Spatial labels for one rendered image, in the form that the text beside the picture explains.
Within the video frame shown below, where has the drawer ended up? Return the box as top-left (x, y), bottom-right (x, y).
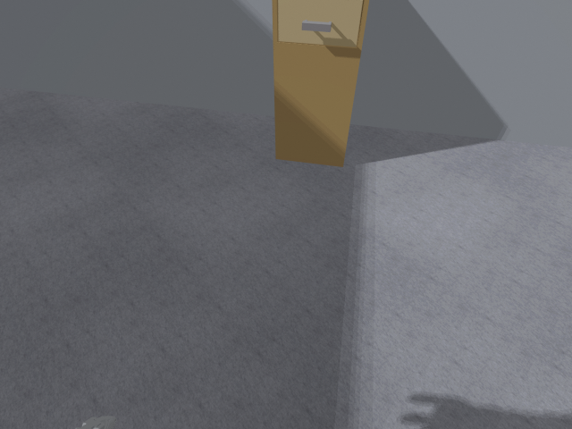
top-left (278, 0), bottom-right (363, 47)

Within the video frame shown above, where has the handle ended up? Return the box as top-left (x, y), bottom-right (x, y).
top-left (302, 20), bottom-right (332, 32)

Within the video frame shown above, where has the cabinet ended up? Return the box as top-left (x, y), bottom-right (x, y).
top-left (272, 0), bottom-right (369, 167)

